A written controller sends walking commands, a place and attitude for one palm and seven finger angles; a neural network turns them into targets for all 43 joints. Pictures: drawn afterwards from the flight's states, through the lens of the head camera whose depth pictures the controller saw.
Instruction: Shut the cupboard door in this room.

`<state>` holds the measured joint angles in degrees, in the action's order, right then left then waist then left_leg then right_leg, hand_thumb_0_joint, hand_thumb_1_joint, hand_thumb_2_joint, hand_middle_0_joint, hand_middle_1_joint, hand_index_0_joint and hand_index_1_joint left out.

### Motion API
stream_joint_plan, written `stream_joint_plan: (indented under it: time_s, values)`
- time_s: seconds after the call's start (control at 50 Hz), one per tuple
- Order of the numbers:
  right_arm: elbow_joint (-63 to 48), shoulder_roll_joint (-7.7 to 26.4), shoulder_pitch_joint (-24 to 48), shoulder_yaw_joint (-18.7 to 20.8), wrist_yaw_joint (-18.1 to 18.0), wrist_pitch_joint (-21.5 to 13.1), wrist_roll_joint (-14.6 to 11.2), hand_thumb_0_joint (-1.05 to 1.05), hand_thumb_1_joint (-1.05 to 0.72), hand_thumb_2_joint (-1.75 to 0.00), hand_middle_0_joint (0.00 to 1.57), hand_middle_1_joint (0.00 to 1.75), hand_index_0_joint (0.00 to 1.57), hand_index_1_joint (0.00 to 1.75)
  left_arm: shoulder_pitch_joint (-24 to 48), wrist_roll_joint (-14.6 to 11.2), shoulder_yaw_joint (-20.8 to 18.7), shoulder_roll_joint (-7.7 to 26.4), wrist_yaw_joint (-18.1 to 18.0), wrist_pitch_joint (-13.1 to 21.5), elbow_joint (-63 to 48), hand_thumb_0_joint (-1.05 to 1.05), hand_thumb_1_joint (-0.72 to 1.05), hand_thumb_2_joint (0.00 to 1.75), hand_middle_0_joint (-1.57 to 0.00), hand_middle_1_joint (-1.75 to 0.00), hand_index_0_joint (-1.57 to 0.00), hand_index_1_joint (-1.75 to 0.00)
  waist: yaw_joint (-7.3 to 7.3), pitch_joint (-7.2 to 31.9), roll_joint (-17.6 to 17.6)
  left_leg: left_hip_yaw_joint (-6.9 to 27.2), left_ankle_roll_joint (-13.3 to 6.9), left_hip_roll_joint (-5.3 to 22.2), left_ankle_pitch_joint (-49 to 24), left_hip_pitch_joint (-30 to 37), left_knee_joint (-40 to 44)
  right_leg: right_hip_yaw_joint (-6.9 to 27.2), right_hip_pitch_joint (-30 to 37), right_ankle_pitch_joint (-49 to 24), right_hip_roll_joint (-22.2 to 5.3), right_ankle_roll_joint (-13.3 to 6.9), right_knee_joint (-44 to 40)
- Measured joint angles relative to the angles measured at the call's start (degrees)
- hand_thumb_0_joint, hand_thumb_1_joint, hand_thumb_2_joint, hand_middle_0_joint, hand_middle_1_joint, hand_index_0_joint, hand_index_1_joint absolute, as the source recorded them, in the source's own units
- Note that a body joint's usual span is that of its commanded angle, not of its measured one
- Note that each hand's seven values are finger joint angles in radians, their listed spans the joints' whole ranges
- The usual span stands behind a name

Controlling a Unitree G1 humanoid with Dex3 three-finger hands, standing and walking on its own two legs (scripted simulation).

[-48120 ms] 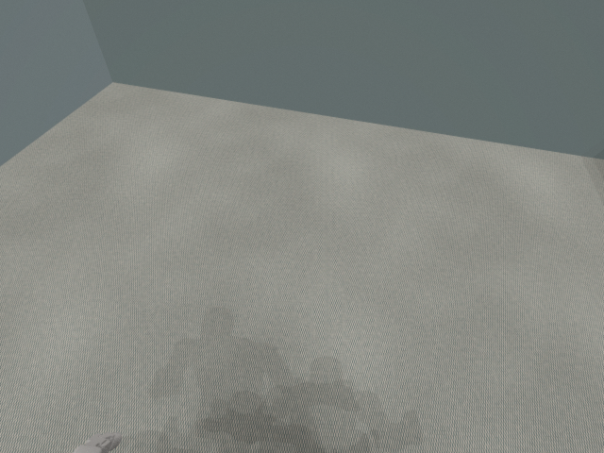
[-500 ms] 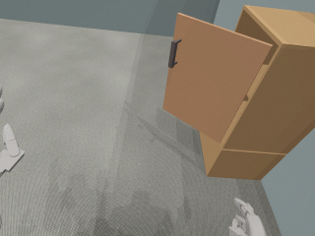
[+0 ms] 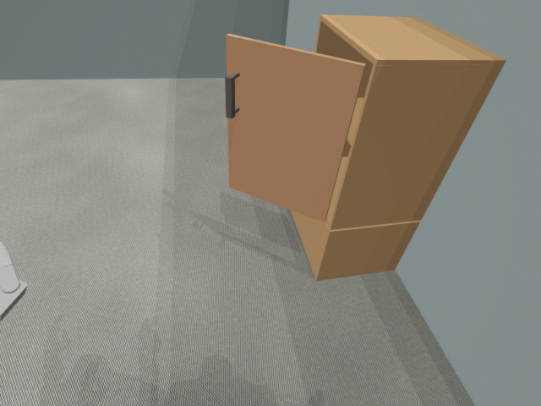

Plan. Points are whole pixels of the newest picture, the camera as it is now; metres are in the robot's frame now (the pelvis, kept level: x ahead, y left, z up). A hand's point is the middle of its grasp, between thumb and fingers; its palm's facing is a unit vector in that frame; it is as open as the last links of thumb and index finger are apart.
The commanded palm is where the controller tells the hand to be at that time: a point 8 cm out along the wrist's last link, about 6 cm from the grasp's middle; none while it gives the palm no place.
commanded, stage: stop stepping back and stand still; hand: left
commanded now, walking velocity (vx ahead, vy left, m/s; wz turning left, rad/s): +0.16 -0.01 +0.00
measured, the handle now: (233, 95) +1.03 +0.17 +0.02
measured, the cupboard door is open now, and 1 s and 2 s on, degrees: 53 53 53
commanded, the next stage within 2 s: let the arm hang, fingers relaxed in 1.02 s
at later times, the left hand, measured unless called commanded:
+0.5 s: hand (42, 268) +0.23 +0.29 +0.15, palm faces +0.44 -0.76 -0.47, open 7.4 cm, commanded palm +0.18 +0.32 +0.18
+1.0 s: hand (45, 255) +0.25 +0.30 +0.15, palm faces +0.36 -0.79 -0.49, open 7.4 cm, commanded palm +0.19 +0.33 +0.18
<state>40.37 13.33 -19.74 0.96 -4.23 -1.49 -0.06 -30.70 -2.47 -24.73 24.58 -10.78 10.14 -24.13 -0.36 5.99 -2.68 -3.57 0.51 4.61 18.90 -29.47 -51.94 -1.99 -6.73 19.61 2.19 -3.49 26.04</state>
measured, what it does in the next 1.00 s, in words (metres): steps on the spot: left foot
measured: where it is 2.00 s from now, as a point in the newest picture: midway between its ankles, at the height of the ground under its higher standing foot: outside the picture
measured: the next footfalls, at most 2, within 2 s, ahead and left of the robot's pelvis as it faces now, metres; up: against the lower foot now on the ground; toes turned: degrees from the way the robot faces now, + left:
left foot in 0.10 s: +0.08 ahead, +0.14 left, +0.00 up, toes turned +3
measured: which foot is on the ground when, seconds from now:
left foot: up 0.00-0.08, down 0.10-1.00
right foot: down 0.00-1.00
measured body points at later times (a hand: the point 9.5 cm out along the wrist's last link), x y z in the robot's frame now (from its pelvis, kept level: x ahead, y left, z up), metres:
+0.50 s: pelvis +0.03 +0.02 +0.00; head +0.03 +0.02 +0.45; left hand +0.20 +0.33 +0.18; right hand +0.17 -0.20 -0.11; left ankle +0.04 +0.14 -0.73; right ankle +0.01 -0.07 -0.74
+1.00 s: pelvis +0.04 +0.04 +0.00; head +0.05 +0.04 +0.45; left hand +0.22 +0.34 +0.17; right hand +0.18 -0.20 -0.09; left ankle +0.04 +0.14 -0.74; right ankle +0.01 -0.07 -0.74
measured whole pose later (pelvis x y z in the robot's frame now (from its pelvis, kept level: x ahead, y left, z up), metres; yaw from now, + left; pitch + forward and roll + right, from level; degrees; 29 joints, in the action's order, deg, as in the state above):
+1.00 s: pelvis +0.04 +0.04 +0.00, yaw -3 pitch +2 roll -1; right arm 34.6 10.9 -13.1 -1.1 -4.1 -2.0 -1.0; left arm -34.9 -3.5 -23.7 24.9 -9.8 8.6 -26.1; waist -0.9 1.2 0.0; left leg -5.3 -0.8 2.3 15.3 -15.7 -29.4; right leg -2.3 -11.9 16.2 1.4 -1.1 26.6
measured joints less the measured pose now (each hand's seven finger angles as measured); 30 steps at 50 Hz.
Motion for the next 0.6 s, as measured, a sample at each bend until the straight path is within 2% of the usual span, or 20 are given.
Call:
stream_joint_plan:
  time_s: [0.1,0.14,0.18,0.22,0.3,0.32,0.38,0.44,0.5,0.54,0.6]
  values:
    - [0.3,1.62,-1.32,0.85,-1.45,-2.44,0.32,0.01,-0.9,-0.9,0.2,0.3,0.2,0.3,2.32,0.84,3.48,-2.98,-0.35,-0.32,-0.63,0.01,0.89,0.9,-0.21,-0.31,-0.21,-0.3,-0.69,-2.36,0.52,-2.01,-1.65,0.06,-2.25,10.61,17.74,-1.35,-0.83,3.2,-1.37,1.9,5.03]
    - [0.09,0.47,0.76,0.8,-1.66,-3.02,0.39,0.01,-0.9,-0.9,0.2,0.3,0.2,0.3,2.25,0.68,2.67,-2.01,-0.36,-0.02,-2.44,0.01,0.89,0.9,-0.21,-0.31,-0.21,-0.3,-1.11,-4.37,-1.47,-3.19,-1.17,-1.2,-4.5,10.72,17.29,-0.29,-3.37,5.69,-2.97,2.27,11.16]
    - [-0.72,-1.35,3.17,0.17,-1.41,-3.69,0.64,0.01,-0.91,-0.9,0.2,0.3,0.2,0.3,1.8,0.56,0.99,-0.44,-0.23,0.37,-3.67,0.01,0.89,0.9,-0.21,-0.31,-0.21,-0.3,-1.29,-6.02,-2.47,-4.48,-1.04,-1.25,-4.03,11.03,16.64,0.91,-6.81,7.99,-2.76,2.56,17.28]
    - [-1.58,-3.3,4.83,-0.74,-0.83,-4.74,0.99,0.01,-0.91,-0.9,0.2,0.3,0.2,0.3,1.73,0.48,-0.71,1.7,0.19,0.42,-4.8,0.01,0.89,0.9,-0.21,-0.31,-0.21,-0.3,-1.85,-6.96,-2.39,-4.63,-0.96,-0.92,-4.31,11.43,17.54,0.39,-9.32,7.92,-2.17,2.9,19.53]
    - [-3.34,-5.83,6.45,-3.03,1.0,-5.59,0.68,0.01,-0.9,-0.9,0.2,0.3,0.2,0.3,0.29,-0.1,-3.16,4.21,0.34,1.25,-7.48,0.01,0.89,0.9,-0.21,-0.31,-0.21,-0.3,-1.87,-7.27,-0.78,-4.57,-0.34,0.13,-4.89,11.65,18.66,-2.07,-9.07,2.43,-1.73,3.38,10.49]
    - [-3.82,-6.18,6.61,-3.47,1.36,-5.41,0.55,0.01,-0.9,-0.9,0.2,0.3,0.2,0.3,-0.59,-0.2,-3.61,4.53,0.42,1.54,-7.72,0.01,0.89,0.9,-0.21,-0.31,-0.21,-0.3,-1.73,-6.98,-0.35,-4.75,-0.13,0.33,-4.52,11.42,18.21,-2.23,-8.62,0.01,-1.65,2.9,8.31]
    - [-4.23,-5.97,6.57,-3.82,1.92,-4.09,0.34,0.01,-0.9,-0.9,0.2,0.3,0.2,0.3,-2.2,-0.29,-2.64,3.39,0.93,1.58,-6.33,0.01,0.89,0.9,-0.21,-0.31,-0.21,-0.3,-1.42,-5.86,2.66,-3.62,-0.04,1.28,-1.83,10.7,16.43,-3.12,-7.91,-1.81,-0.43,0.61,6.89]
    - [-3.37,-4.75,6.34,-3.41,2.22,-2.43,0.03,0.01,-0.9,-0.9,0.2,0.3,0.2,0.3,-3.59,-0.43,-0.75,0.75,0.7,0.42,-3.95,0.01,0.89,0.9,-0.21,-0.31,-0.21,-0.3,0.14,-4.09,3.84,-1.32,-0.13,-0.19,1.85,9.52,12.9,-2.32,-7.6,-1.51,-0.05,0.1,5.39]
    - [-2.46,-3.2,6.19,-2.89,1.77,-1.68,-0.13,0.01,-0.9,-0.9,0.21,0.3,0.2,0.3,-2.94,-0.04,1.34,-1.69,0.23,-0.77,-1.14,0.01,0.89,0.9,-0.21,-0.31,-0.21,-0.3,1.13,-4.18,3.28,-0.14,-0.38,-1.81,1.23,10.51,14.07,-1.74,-6.39,-1.63,-0.44,0.44,4.06]
    - [-2.4,-1.97,6.16,-2.46,1.08,-1.78,-0.09,0.01,-0.9,-0.9,0.2,0.3,0.2,0.3,-1.25,0.19,2.51,-2.71,0.04,-1.47,-0.31,0.01,0.89,0.9,-0.21,-0.31,-0.21,-0.3,1.28,-5.07,3.12,0.26,-0.82,-1.9,-4.39,12.8,19.09,-2.2,-5.73,-0.82,-0.41,0.92,4.72]
    - [-1.95,-1.71,7.05,-1.72,0.19,-1.78,-0.3,0.01,-0.9,-0.9,0.2,0.3,0.2,0.3,1.64,0.32,3.45,-3.16,-0.01,-2.29,-0.49,0.01,0.89,0.9,-0.21,-0.31,-0.21,-0.3,1.74,-6.31,0.6,-0.48,-0.71,-2.81,-2.59,14.79,20.26,-1.54,-4.91,0.25,-1.38,1.59,5.58]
